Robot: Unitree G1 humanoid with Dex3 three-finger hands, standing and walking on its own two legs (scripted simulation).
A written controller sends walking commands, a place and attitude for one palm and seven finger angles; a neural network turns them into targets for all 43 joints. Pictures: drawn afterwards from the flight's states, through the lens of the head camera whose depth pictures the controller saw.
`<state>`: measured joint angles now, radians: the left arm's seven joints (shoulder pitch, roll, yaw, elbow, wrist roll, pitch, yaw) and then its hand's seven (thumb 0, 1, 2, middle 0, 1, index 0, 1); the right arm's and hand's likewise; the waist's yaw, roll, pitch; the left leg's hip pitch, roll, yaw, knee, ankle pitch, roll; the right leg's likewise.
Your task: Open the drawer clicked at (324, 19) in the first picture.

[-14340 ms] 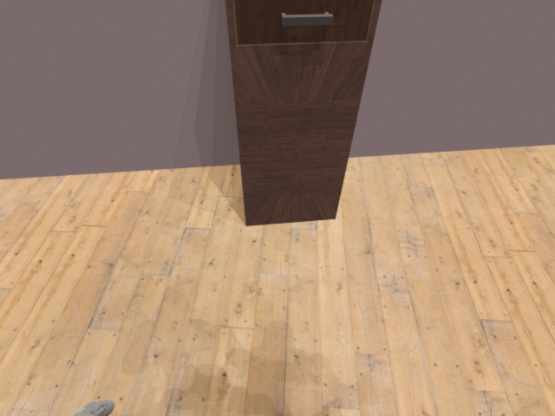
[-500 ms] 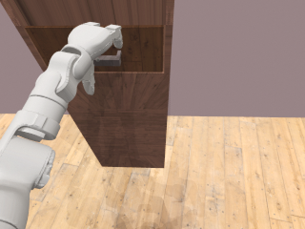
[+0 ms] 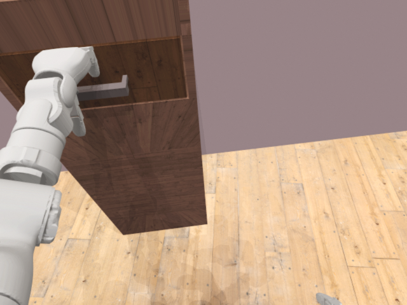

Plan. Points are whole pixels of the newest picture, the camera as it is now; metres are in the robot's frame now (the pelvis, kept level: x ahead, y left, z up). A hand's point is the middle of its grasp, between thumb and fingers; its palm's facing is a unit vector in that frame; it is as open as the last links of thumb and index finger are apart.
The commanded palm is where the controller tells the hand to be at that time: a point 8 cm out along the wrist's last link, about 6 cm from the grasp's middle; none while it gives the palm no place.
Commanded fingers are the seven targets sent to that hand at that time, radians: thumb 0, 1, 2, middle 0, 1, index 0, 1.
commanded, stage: move the hooked fingers above the handle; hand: left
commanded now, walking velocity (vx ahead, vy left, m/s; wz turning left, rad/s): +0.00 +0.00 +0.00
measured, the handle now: (96, 86) +0.54 +0.23 +0.15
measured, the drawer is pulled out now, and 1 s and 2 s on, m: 0.00 0.00 0.00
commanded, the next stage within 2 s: none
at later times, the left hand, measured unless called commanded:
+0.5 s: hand (93, 67) +0.50 +0.20 +0.22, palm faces +0.06 +0.01 -1.00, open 13.4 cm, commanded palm +0.46 +0.23 +0.25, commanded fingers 0.00 -0.50 0.30 -0.30 -1.20 -0.30 -1.20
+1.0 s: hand (91, 66) +0.50 +0.20 +0.22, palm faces +0.11 -0.03 -0.99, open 13.6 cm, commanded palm +0.47 +0.23 +0.26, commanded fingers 0.00 -0.50 0.30 -0.30 -1.20 -0.30 -1.20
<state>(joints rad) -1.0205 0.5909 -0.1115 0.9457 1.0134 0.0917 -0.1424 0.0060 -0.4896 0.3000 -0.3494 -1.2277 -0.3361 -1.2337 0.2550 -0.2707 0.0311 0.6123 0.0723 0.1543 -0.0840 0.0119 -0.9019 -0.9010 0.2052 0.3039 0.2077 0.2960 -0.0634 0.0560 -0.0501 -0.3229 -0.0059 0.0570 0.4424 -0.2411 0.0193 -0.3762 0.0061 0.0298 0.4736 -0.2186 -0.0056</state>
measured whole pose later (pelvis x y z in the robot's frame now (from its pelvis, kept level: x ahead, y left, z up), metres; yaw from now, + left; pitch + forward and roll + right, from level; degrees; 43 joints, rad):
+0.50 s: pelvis +0.01 +0.00 +0.00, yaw +0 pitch +7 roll +1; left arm -1.09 0.49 -0.13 0.94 1.01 0.14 -0.07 0.01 -0.49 0.30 -0.42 -1.27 -0.38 -1.29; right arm 0.20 -0.24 0.05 0.66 0.07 0.17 -0.05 0.01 -0.90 -0.90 0.20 0.30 0.21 0.30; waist -0.05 0.08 -0.09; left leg -0.32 -0.01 0.05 0.45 -0.25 0.02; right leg -0.37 0.00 0.02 0.48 -0.24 0.00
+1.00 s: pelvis +0.01 +0.00 +0.00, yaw +2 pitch +9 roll +0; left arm -1.10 0.51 -0.15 0.87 0.96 0.03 -0.05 0.00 -0.49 0.30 -0.43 -1.29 -0.36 -1.24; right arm 0.25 -0.29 -0.01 0.69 0.05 0.11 -0.04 0.01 -0.91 -0.90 0.20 0.30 0.20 0.30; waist -0.04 0.06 -0.08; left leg -0.37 -0.01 0.02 0.48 -0.26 0.02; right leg -0.39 0.00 -0.01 0.48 -0.24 -0.01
